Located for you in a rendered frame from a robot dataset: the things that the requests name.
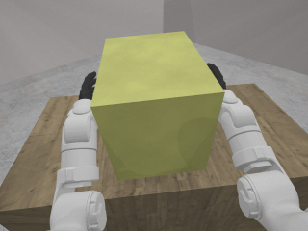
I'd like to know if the pedestal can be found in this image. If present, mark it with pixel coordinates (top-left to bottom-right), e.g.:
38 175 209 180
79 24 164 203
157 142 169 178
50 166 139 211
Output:
0 83 308 231

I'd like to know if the robot right forearm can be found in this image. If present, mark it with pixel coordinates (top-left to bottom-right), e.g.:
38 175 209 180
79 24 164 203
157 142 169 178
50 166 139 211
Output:
218 89 300 207

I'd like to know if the right robot hand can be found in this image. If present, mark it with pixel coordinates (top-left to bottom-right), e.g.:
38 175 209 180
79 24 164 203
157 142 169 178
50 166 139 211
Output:
207 63 227 90

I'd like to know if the left robot upper arm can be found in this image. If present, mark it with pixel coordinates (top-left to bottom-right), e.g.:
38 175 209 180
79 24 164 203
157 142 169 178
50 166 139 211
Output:
47 190 107 231

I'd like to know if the carton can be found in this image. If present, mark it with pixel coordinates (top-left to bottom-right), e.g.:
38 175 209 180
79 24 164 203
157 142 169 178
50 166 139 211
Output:
90 31 225 181

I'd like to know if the right robot upper arm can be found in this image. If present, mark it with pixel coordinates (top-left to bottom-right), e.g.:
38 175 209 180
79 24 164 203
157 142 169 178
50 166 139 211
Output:
237 170 308 231

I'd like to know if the left robot hand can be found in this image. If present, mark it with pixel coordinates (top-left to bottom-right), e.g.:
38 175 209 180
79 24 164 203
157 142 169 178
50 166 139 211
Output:
78 71 97 100

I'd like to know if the robot left forearm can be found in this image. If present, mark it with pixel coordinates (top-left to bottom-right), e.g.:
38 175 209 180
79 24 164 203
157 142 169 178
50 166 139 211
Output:
49 99 99 230

